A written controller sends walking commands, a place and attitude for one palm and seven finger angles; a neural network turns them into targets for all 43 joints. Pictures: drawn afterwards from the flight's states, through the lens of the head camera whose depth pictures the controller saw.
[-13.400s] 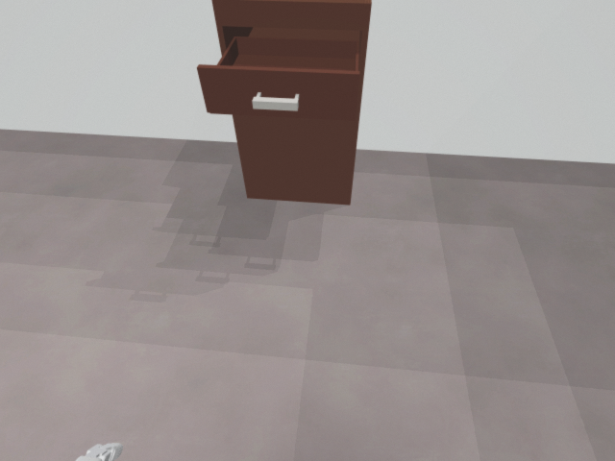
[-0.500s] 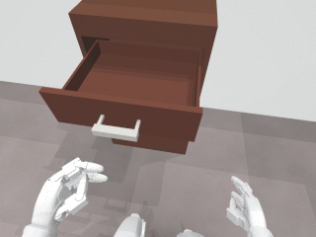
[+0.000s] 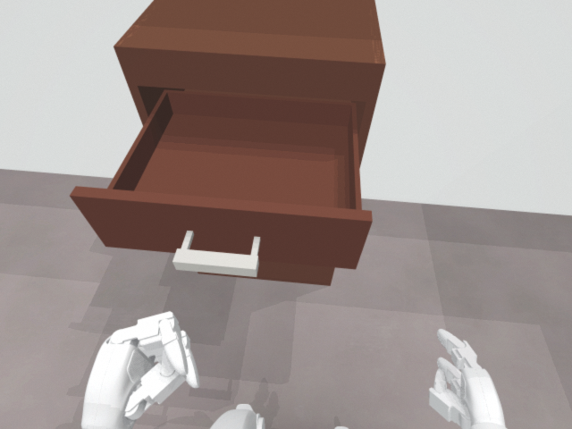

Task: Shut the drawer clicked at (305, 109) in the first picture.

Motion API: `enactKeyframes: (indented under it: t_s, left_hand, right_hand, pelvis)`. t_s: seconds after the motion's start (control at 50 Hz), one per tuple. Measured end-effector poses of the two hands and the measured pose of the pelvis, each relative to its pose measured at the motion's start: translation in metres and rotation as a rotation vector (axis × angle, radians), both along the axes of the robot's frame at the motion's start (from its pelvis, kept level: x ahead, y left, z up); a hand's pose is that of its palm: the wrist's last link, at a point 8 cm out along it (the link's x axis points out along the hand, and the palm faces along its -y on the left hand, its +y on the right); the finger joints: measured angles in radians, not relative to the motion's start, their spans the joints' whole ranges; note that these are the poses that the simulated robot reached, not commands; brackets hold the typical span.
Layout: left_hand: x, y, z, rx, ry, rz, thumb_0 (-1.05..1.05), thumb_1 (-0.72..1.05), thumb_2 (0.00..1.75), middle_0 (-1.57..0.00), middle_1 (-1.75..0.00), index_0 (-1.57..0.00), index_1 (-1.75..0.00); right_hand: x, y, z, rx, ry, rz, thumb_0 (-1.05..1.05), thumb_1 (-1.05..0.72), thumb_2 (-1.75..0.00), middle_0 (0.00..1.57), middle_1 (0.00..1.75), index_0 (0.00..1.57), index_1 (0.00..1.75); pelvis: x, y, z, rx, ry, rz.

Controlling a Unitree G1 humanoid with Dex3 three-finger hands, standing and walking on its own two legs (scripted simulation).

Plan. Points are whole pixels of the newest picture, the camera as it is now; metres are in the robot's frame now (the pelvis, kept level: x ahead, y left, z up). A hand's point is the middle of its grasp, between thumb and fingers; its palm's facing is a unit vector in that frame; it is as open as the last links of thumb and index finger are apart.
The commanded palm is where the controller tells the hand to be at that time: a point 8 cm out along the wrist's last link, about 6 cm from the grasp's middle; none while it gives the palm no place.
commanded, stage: raise the hand and make a fist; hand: left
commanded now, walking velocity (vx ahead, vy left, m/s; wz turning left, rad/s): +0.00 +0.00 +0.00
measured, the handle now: (219, 251) +0.38 +0.12 +0.01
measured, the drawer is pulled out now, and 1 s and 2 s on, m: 0.30 0.30 0.30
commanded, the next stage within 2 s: bring the fist close to the handle in 0.74 s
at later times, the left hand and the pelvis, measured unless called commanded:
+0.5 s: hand (191, 342) +0.20 +0.11 +0.11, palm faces -0.08 -1.00 +0.00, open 3.3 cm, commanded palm +0.17 +0.17 +0.11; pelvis +0.01 +0.01 +0.01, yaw +0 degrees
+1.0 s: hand (215, 347) +0.20 +0.09 +0.09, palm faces -0.05 -1.00 -0.03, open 3.3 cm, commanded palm +0.18 +0.15 +0.09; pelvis +0.02 -0.02 +0.01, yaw +0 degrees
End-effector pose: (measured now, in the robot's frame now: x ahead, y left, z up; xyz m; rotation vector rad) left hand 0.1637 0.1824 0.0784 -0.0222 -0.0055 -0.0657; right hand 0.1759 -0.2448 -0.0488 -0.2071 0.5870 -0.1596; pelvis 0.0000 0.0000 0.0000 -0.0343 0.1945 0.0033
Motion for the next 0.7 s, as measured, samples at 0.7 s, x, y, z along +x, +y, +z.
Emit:
enactKeyframes:
  t_s: [0.7]
  left_hand:
    - [0.017, -0.023, 0.030, 0.028, 0.013, 0.005, 0.02, 0.90, 0.90, -1.40, -1.60, -1.40, -1.60]
  right_hand:
    - [-0.004, 0.008, 0.005, 0.051, 0.046, 0.037, 0.01, -0.90, -0.90, 0.20, 0.30, 0.20, 0.30]
  pelvis:
    - [0.016, -0.002, 0.012, 0.011, -0.039, -0.006]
